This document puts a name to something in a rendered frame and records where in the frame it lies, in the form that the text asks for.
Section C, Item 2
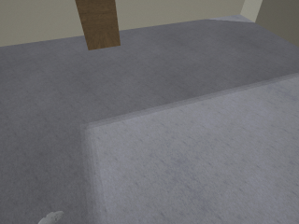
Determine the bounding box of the cabinet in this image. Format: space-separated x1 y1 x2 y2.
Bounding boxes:
75 0 121 50

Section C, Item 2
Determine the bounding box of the left robot hand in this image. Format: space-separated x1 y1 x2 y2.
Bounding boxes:
38 211 64 224

